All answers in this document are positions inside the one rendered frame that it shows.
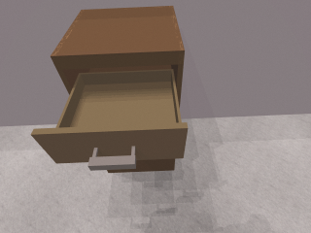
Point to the cabinet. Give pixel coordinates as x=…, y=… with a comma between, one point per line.
x=118, y=40

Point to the drawer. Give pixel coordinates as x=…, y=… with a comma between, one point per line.
x=115, y=111

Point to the handle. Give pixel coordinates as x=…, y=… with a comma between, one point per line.
x=119, y=162

